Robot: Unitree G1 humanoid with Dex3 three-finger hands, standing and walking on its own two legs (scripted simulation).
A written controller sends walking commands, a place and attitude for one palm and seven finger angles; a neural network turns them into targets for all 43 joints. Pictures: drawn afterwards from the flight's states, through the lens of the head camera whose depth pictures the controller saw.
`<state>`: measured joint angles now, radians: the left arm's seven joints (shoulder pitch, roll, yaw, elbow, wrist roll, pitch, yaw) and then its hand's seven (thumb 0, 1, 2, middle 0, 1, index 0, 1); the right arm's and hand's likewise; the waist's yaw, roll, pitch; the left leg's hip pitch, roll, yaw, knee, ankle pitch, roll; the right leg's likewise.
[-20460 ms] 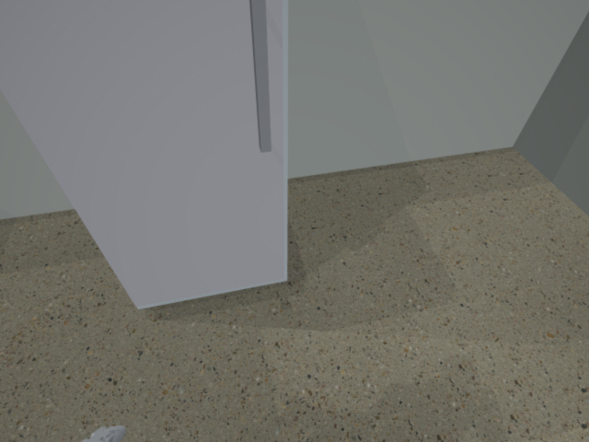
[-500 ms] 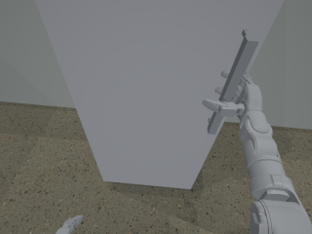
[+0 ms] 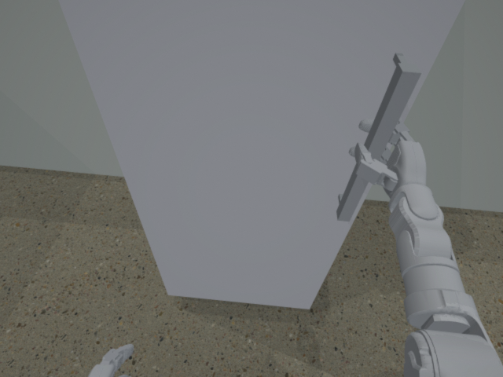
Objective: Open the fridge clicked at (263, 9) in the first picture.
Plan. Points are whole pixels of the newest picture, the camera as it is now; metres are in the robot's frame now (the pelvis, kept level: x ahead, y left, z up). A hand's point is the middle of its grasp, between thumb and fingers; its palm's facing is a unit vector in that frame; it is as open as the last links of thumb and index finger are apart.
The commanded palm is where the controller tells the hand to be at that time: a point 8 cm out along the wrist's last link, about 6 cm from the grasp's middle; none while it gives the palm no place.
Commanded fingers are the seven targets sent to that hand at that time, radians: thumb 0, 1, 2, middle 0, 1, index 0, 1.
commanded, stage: grip the handle and tug to test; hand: right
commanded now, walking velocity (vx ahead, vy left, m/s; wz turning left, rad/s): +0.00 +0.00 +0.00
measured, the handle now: (366, 151) +0.48 -0.15 +0.13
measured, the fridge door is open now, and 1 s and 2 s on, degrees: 0 0 1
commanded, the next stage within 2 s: pull the door a little, standing still in 0.56 s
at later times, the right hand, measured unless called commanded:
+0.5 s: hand (363, 164) +0.42 -0.12 +0.16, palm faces +0.00 +1.00 +0.00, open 6.2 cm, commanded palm +0.36 -0.18 +0.16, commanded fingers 0.00 -0.90 -0.90 0.45 1.40 0.45 1.40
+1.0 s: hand (363, 164) +0.42 -0.12 +0.16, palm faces +0.00 +1.00 +0.00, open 6.2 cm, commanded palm +0.35 -0.18 +0.16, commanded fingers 0.00 -0.90 -0.90 0.45 1.40 0.45 1.40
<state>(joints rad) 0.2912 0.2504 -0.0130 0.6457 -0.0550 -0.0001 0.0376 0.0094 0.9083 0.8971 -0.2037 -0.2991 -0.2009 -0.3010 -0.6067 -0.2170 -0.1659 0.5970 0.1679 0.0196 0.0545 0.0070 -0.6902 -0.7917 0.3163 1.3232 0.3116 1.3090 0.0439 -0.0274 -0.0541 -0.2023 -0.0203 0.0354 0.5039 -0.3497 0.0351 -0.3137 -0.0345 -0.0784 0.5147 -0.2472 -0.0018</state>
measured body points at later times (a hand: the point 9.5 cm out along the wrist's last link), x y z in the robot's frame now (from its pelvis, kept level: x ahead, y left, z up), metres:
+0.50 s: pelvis +0.01 +0.00 +0.00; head +0.01 +0.02 +0.45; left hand +0.12 +0.25 -0.11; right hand +0.41 -0.18 +0.16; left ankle -0.06 +0.09 -0.73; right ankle +0.01 -0.12 -0.73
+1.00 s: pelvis +0.07 +0.01 +0.01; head +0.06 +0.03 +0.46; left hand +0.22 +0.24 -0.08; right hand +0.41 -0.18 +0.16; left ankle -0.05 +0.09 -0.72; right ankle +0.01 -0.13 -0.72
